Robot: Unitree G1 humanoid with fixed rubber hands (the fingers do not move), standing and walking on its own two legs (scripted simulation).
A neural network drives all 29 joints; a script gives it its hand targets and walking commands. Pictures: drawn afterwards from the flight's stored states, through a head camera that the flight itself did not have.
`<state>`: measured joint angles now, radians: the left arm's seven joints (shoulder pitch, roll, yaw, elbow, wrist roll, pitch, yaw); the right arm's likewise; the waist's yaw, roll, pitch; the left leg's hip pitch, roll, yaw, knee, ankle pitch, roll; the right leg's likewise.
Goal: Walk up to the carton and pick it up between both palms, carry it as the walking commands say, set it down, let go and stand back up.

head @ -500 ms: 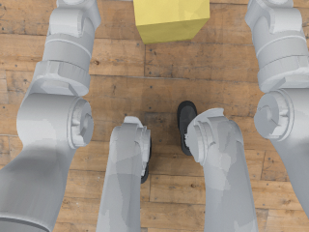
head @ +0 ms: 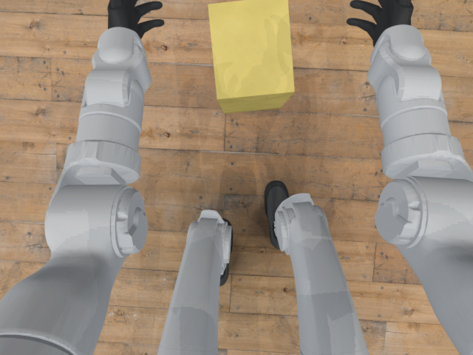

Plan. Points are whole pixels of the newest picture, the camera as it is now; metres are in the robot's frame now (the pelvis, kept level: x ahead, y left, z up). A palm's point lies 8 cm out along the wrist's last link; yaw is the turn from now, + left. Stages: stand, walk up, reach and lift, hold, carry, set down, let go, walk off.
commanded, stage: set down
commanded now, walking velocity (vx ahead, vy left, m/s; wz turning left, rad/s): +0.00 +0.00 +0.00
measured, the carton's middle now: (250, 65) +0.59 -0.05 -0.45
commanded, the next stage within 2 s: let go in 0.40 s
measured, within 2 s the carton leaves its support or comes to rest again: neither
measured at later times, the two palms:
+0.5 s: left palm out of the picture +0.54 +0.13 +0.00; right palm out of the picture +0.52 -0.21 -0.02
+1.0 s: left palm out of the picture +0.39 +0.18 +0.09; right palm out of the picture +0.35 -0.24 +0.08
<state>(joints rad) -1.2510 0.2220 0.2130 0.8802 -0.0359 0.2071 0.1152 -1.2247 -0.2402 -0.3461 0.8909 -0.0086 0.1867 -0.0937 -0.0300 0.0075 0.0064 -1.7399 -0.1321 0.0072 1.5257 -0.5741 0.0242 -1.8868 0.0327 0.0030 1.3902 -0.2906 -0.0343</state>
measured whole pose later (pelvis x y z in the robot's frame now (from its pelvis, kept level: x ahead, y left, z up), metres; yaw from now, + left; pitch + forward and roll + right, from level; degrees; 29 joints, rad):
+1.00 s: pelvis +0.08 -0.01 +0.18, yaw -3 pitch +23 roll +0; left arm -0.29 0.16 0.15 0.64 0.07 0.02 -0.02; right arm -0.24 -0.16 -0.14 0.59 -0.05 0.04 0.01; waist -0.01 0.01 -0.03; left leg -0.71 -0.08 -0.07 0.67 -0.35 0.03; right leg -0.85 0.07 0.02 0.58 -0.13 -0.04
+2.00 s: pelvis +0.13 +0.00 +0.20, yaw -1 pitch +1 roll -1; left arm 0.19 0.33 0.06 0.74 0.04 0.02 0.01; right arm 0.25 -0.35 -0.05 0.64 -0.04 0.02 -0.03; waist 0.01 0.04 0.00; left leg -0.12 -0.08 -0.11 0.53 -0.41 0.05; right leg -0.30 0.06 -0.01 0.55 -0.27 -0.04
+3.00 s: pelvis +0.12 +0.00 +0.21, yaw +1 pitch -2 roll +0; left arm 0.12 0.36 0.03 1.00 0.02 0.00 0.02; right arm 0.21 -0.38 -0.01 0.89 -0.02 -0.01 -0.03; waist 0.01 0.02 0.01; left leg 0.00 -0.08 -0.14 0.36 -0.31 0.05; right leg -0.18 0.04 -0.03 0.41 -0.20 -0.04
